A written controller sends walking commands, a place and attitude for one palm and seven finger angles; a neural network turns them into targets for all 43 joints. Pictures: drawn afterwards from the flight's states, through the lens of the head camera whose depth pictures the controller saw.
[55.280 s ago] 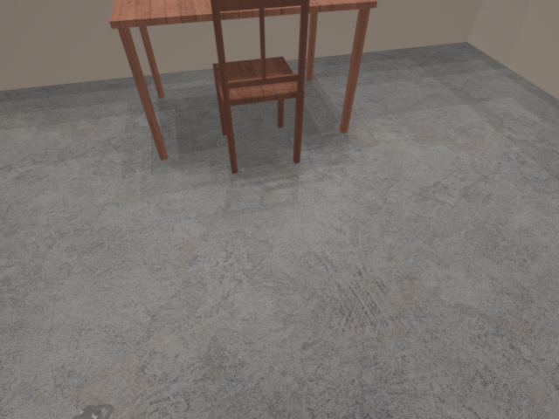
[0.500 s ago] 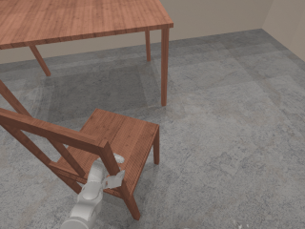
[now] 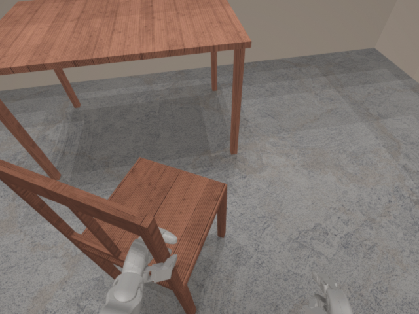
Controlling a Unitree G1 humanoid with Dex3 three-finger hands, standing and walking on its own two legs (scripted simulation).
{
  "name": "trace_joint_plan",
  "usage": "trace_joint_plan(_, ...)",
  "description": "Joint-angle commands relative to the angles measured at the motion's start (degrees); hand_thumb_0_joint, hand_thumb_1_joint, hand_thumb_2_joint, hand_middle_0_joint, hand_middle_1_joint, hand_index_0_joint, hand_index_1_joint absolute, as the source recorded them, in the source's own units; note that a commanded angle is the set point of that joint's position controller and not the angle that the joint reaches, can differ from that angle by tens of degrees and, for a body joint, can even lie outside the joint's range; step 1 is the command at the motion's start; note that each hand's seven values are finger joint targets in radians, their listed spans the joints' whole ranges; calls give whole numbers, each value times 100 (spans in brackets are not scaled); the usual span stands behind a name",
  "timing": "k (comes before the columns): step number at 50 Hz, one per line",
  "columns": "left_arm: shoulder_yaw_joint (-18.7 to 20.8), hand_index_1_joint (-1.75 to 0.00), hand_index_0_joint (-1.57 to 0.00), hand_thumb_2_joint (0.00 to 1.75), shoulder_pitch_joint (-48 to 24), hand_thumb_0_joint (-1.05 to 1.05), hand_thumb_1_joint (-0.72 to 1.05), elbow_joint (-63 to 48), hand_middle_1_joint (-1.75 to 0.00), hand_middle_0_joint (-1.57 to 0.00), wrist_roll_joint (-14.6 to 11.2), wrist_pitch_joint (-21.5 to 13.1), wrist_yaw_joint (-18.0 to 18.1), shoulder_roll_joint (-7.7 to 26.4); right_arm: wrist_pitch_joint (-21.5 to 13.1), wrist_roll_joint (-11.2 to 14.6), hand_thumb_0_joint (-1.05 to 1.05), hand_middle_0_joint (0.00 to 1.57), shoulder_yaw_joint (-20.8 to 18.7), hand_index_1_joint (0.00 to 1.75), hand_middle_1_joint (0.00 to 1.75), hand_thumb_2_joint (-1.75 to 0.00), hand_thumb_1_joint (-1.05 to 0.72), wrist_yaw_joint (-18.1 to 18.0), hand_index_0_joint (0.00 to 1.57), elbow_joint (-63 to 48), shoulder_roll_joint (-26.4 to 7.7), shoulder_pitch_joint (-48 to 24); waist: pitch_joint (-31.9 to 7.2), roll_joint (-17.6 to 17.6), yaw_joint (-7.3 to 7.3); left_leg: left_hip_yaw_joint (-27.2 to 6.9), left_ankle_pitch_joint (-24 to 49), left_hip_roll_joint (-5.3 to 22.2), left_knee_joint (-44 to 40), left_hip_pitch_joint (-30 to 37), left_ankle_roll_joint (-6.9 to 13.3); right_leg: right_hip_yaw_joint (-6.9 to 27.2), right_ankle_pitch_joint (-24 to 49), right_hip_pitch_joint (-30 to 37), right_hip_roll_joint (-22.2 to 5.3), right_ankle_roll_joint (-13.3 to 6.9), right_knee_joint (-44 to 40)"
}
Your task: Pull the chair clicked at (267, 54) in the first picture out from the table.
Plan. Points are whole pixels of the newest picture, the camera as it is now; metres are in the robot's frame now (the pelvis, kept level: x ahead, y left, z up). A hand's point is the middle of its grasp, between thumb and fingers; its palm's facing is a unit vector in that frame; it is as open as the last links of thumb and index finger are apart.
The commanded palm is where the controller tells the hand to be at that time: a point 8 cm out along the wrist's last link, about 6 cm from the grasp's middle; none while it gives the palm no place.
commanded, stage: stop walking, hand still on the chair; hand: left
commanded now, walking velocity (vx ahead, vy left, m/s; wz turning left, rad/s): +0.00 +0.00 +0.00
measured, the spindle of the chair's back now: (99, 233) +0.30 +0.30 -0.10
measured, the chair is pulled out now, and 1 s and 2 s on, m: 0.57 0.57 0.57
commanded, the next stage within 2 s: open the thumb and straighten the fingers in 0.10 s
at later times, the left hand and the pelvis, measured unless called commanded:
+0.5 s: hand (162, 257) +0.24 +0.12 -0.06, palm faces -0.06 -0.98 -0.18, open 9.8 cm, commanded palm +0.22 +0.17 -0.04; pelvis -0.01 +0.00 -0.03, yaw +1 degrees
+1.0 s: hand (162, 256) +0.24 +0.12 -0.06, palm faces -0.05 -0.98 -0.17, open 17.2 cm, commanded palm +0.22 +0.17 -0.04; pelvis +0.00 +0.00 -0.04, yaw +2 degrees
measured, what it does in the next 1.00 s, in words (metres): stands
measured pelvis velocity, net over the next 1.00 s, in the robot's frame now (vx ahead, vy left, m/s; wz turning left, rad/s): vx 0.00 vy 0.00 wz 0.03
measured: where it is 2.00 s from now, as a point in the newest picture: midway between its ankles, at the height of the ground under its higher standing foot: outside the picture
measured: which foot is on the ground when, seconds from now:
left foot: down 0.00-1.00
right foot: down 0.00-1.00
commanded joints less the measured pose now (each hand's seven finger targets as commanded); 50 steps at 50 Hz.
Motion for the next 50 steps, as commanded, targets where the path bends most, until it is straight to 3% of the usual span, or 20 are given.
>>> trace_joint_plan(1,296,-145,-50,90,-966,0,90,-1382,-145,-50,1,-318,141,544,-181,-4,0,20,-234,30,30,-90,-90,-55,20,-754,-631,-233,-1221,-165,-34,-186,1805,443,-316,-223,116,419,1520,1031,-454,-166,-322)
trace_joint_plan(9,318,-145,-50,90,-867,0,90,-1500,-145,-50,-5,-251,180,532,-108,-11,0,20,-213,30,30,-90,-90,-51,20,-849,-596,-273,-1245,-203,-20,-192,1644,453,-376,-283,125,391,1329,1103,-440,-141,-351)
trace_joint_plan(10,523,-145,-50,90,-782,0,90,-1464,-145,-50,-8,-253,206,719,-96,-4,0,20,-234,30,30,-90,-90,-54,20,-841,-626,-259,-1274,-202,-11,-191,1571,441,-366,-325,122,426,1259,1127,-444,-143,-379)
trace_joint_plan(11,-166,-145,-50,84,-322,0,78,-802,-145,-50,28,125,-2,164,-91,277,0,20,-335,30,30,-90,-90,159,20,-795,-880,-180,-1259,-563,-511,9,1324,121,-43,-923,106,35,1089,548,-190,-146,9)
trace_joint_plan(12,265,-145,-50,78,-1034,0,66,-1564,-145,-50,-169,23,-57,409,-188,287,0,20,-288,30,30,-90,-90,267,20,-921,-801,-199,-1140,-948,-416,16,994,91,144,-1313,158,44,967,370,-175,-119,94)
trace_joint_plan(13,583,-145,-50,73,-1102,0,54,-2090,-145,-50,-173,-86,-104,857,-335,258,0,20,-381,30,30,-90,-90,324,20,-974,-844,-260,-1485,-664,-331,47,728,-20,280,-1460,180,135,668,405,-158,-106,205)
trace_joint_plan(14,592,-145,-50,67,-580,0,42,-2137,-145,-50,-195,-71,-148,766,-452,223,0,20,-394,30,30,-90,-90,387,20,-1028,-800,-267,-1632,-467,-220,78,610,-67,414,-1587,170,151,496,381,-144,-113,318)
trace_joint_plan(15,415,-145,-50,61,-477,0,30,-2309,-145,-50,-196,-28,-195,586,-544,203,0,20,-358,30,30,-90,-90,444,20,-1081,-788,-260,-1696,-250,-233,66,609,-109,537,-1697,161,123,493,255,-132,-133,436)
trace_joint_plan(16,438,-145,-50,55,-376,0,17,-2451,-145,-50,-176,41,-218,702,-601,235,0,20,-369,30,30,-90,-90,477,20,-1111,-800,-215,-1713,-148,-245,43,595,-102,607,-1783,148,142,454,159,-113,-158,484)
trace_joint_plan(18,639,-145,-50,43,-160,0,-7,-2513,-145,-50,-196,168,-201,799,-688,203,0,20,-383,30,30,-90,-90,512,20,-1164,-850,-176,-1786,-446,-242,52,513,-123,819,-2075,162,110,356,30,-79,-114,699)
trace_joint_plan(21,573,-138,-47,26,14,0,-43,-2694,-138,-47,-185,464,-241,761,-764,216,0,20,-369,30,30,-90,-90,531,20,-1283,-890,-182,-1725,-223,-250,58,317,-133,1000,-2344,150,96,59,-296,-50,-110,849)
trace_joint_plan(22,775,-130,-45,20,-453,0,-55,-2976,-130,-45,-204,523,-210,997,-766,201,0,20,-354,30,30,-90,-90,497,20,-1298,-930,-173,-1851,-284,-287,49,238,-151,1044,-2375,169,101,-57,-283,-56,-77,878)
trace_joint_plan(26,549,-101,-35,20,-122,0,-55,-2986,-101,-35,-245,866,-239,650,-867,194,0,20,-336,30,30,-90,-90,435,20,-1403,-938,-130,-1769,-484,-301,14,168,-121,1196,-2531,164,16,-226,-546,-16,-50,1017)
trace_joint_plan(31,744,-65,-22,20,8,0,-55,-3347,-65,-22,-257,1099,-236,832,-967,162,0,20,-331,30,30,-90,-90,367,20,-1499,-983,-23,-1943,-623,-254,-13,185,-137,1362,-2698,167,18,-248,-540,-14,-30,1162)
trace_joint_plan(35,719,-36,-13,20,207,0,-55,-3707,-36,-13,-195,1180,-240,827,-1018,147,0,20,-305,30,30,-90,-90,346,20,-1575,-939,43,-1982,-384,-248,13,239,-151,1474,-2735,161,20,-191,-597,-32,-25,1267)
trace_joint_plan(36,729,-29,-10,20,-66,0,-55,-3596,-29,-10,-157,1222,-237,892,-1002,148,0,20,-293,30,30,-90,-90,326,20,-1519,-969,63,-1802,-418,-355,-12,197,-141,1529,-2766,172,5,-234,-816,-8,-20,1277)
trace_joint_plan(40,571,0,0,20,-287,0,-55,-3693,0,0,-182,1309,-288,728,-1038,140,0,20,-261,30,30,-90,-90,284,20,-1555,-955,87,-1829,-457,-386,-47,54,-157,1600,-2771,184,-31,-452,-920,-10,1,1303)
trace_joint_plan(44,581,0,0,20,86,0,-55,-3941,0,0,-198,1332,-285,732,-1112,124,0,20,-277,30,30,-90,-90,284,20,-1594,-927,182,-2193,-272,-301,-59,532,-154,1680,-2593,169,-63,85,-708,-19,-23,1444)
trace_joint_plan(47,509,0,0,20,206,0,-55,-3887,0,0,-163,1416,-282,671,-1068,114,0,20,-261,30,30,-90,-90,289,20,-1617,-938,174,-2030,-517,-340,-77,507,-153,1698,-2751,172,-87,112,-760,-12,-7,1470)
trace_joint_plan(50,538,0,0,20,370,0,-55,-4035,0,0,-105,1485,-244,724,-1045,101,0,20,-263,30,30,-90,-90,308,20,-1683,-925,202,-2064,-362,-295,-77,582,-152,1719,-2723,161,-102,161,-779,-17,-29,1517)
